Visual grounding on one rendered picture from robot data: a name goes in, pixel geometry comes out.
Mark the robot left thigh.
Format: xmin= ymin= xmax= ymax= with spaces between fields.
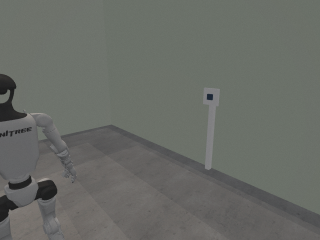
xmin=0 ymin=195 xmax=13 ymax=240

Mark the robot right upper arm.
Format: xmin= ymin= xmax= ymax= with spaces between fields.
xmin=30 ymin=113 xmax=67 ymax=154

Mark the right robot hand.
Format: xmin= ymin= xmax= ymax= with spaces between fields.
xmin=61 ymin=167 xmax=77 ymax=183

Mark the button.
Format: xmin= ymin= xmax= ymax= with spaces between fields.
xmin=207 ymin=94 xmax=213 ymax=101

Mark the panel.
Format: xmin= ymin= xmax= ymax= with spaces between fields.
xmin=203 ymin=87 xmax=220 ymax=170

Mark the robot head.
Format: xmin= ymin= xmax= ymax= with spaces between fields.
xmin=0 ymin=74 xmax=27 ymax=122

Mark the right robot forearm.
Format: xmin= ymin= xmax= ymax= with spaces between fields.
xmin=57 ymin=140 xmax=74 ymax=170

